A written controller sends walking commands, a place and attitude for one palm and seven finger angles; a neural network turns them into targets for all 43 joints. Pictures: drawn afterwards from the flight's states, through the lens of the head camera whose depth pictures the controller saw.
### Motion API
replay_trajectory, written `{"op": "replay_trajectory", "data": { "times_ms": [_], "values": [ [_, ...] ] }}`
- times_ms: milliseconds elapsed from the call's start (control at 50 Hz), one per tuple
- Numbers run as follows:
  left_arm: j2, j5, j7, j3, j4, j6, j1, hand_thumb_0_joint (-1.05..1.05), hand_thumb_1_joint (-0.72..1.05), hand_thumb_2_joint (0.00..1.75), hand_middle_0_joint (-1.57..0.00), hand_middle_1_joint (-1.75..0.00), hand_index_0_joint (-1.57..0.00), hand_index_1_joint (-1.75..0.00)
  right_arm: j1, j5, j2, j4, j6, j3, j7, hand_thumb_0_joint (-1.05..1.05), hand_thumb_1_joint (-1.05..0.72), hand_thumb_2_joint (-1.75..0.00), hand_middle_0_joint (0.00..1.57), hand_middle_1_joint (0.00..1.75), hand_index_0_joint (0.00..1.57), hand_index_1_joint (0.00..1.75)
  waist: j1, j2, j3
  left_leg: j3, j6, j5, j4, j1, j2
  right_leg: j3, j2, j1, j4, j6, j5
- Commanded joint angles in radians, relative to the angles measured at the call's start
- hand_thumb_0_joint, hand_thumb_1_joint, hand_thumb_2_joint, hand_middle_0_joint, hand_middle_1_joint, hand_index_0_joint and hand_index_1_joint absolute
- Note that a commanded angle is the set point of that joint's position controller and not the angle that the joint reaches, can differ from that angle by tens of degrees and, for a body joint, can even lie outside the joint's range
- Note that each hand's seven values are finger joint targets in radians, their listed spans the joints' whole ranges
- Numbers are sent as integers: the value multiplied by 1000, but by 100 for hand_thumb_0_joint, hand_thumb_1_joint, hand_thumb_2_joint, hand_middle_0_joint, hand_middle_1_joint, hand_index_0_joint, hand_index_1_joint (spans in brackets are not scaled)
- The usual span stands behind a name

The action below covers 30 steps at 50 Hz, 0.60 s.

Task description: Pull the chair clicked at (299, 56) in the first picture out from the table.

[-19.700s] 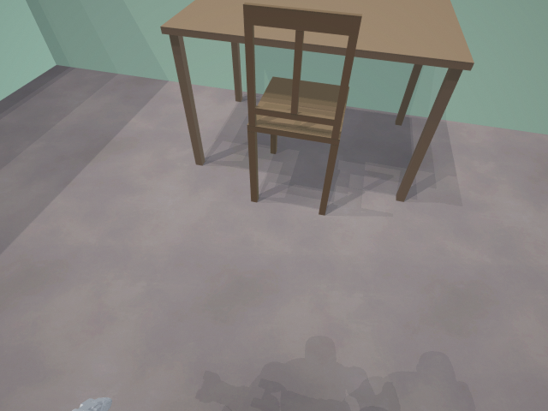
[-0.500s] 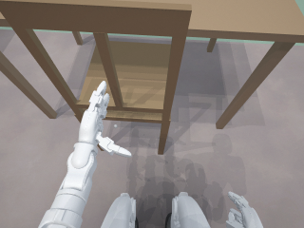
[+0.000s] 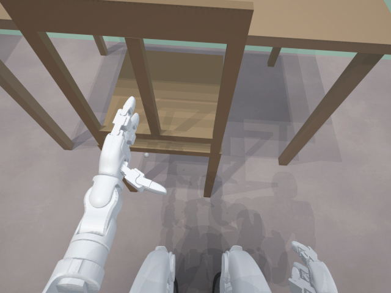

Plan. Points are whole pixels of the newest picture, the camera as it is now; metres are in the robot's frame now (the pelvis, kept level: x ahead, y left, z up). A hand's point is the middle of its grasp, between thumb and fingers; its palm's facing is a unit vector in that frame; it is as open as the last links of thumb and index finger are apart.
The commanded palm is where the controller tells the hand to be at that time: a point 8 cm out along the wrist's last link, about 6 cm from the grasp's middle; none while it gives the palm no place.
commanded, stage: push the fingers through the gap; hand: left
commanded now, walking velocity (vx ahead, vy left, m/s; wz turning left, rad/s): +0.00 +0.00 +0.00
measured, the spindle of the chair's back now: (147, 95) +0.52 +0.12 +0.05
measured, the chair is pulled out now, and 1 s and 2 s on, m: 0.00 0.00 0.00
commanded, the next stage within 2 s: hook a spindle and tug to test in 1.38 s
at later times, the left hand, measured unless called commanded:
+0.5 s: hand (153, 131) +0.43 +0.10 +0.03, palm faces -0.09 -1.00 -0.04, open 16.9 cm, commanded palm +0.42 +0.15 +0.03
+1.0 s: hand (156, 114) +0.48 +0.10 +0.03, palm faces -0.07 -1.00 -0.03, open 16.9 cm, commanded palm +0.46 +0.15 +0.03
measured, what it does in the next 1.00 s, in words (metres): stands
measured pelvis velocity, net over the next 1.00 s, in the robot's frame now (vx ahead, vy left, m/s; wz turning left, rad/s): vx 0.00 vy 0.01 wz -0.03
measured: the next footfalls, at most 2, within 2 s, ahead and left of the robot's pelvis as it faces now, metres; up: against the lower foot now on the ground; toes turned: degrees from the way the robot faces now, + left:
none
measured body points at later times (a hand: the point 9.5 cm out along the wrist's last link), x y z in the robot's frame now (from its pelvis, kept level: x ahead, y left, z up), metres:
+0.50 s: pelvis +0.00 +0.01 +0.00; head +0.13 +0.01 +0.43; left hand +0.43 +0.15 +0.03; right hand +0.09 -0.25 -0.12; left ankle +0.03 +0.10 -0.62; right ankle +0.04 -0.10 -0.62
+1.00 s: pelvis +0.00 +0.01 +0.00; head +0.15 +0.01 +0.42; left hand +0.48 +0.15 +0.03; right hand +0.06 -0.26 -0.13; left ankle +0.03 +0.10 -0.62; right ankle +0.04 -0.10 -0.62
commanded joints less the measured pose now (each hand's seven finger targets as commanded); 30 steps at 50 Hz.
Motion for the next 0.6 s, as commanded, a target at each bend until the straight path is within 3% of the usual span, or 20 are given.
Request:
{"op": "replay_trajectory", "data": {
  "times_ms": [0, 40, 100, 160, 220, 240, 320, 400, 460, 580],
  "values": [
    [87, -2, 16, 46, -171, -58, -323, 0, -50, 30, -6, -8, -6, -8, 59, -2, -140, -96, -35, -59, -7, 0, -90, -90, 20, 30, 20, 30, -38, -18, -429, -72, -9, 273, -167, 253, -16, 89, 16, 238, -175, 3, 232],
    [98, 0, 22, 65, -172, -61, -316, 0, -50, 30, -6, -8, -6, -8, 63, -5, -140, -100, -32, -60, -4, 0, -90, -90, 20, 30, 20, 30, -28, -12, -460, -69, -12, 297, -170, 266, -16, 91, 16, 255, -170, 2, 256],
    [101, 10, 32, 71, -137, -59, -326, 0, -50, 30, -6, -8, -6, -8, 71, -6, -138, -100, -24, -57, 3, 0, -90, -90, 20, 30, 20, 30, -28, -11, -447, -73, -15, 305, -177, 258, -15, 87, 20, 252, -164, 0, 261],
    [79, 13, 39, 54, -110, -65, -373, 0, -50, 30, -6, -8, -6, -8, 80, -7, -139, -91, -18, -60, 6, 0, -90, -90, 20, 30, 20, 30, -48, -36, -431, -74, -13, 285, -174, 251, -11, 86, 21, 231, -170, 5, 243],
    [102, 19, 46, 75, -86, -80, -429, 0, -50, 30, -6, -8, -6, -8, 90, -8, -142, -81, -15, -60, 5, 0, -90, -90, 20, 30, 20, 30, -54, -29, -428, -75, -13, 268, -176, 245, -11, 88, 23, 224, -172, 4, 226],
    [96, 23, 47, 72, -82, -83, -435, 0, -50, 30, -6, -8, -6, -8, 92, -10, -143, -81, -15, -60, 7, 0, -90, -90, 20, 30, 20, 30, -50, 5, -432, -76, -16, 270, -178, 259, -11, 86, 23, 206, -169, 2, 219],
    [106, 31, 54, 79, -27, -93, -515, 0, -50, 30, -6, -8, -6, -8, 110, -12, -147, -61, -9, -60, 7, 0, -90, -90, 20, 30, 20, 30, -69, -1, -429, -85, -17, 271, -177, 264, -7, 82, 26, 183, -167, 2, 213],
    [129, 31, 62, 113, 10, -99, -557, 0, -50, 30, -6, -8, -6, -8, 129, -17, -152, -51, -5, -63, 10, 0, -90, -90, 20, 30, 20, 30, -66, 21, -479, -86, -21, 309, -172, 288, -8, 81, 29, 184, -157, 2, 237],
    [103, 36, 60, 94, 61, -98, -597, 0, -50, 30, -6, -8, -6, -8, 137, -18, -150, -44, 2, -63, 14, 0, -90, -90, 20, 30, 20, 30, -85, 4, -457, -82, -18, 303, -168, 266, -6, 82, 29, 176, -161, 5, 242],
    [163, 50, 74, 152, 134, -115, -692, 0, -50, 30, -6, -8, -6, -8, 158, -26, -155, -36, 11, -60, 16, 0, -90, -90, 20, 30, 20, 30, -89, 20, -489, -79, -16, 305, -155, 245, -11, 88, 33, 179, -150, 4, 247]
  ]
}}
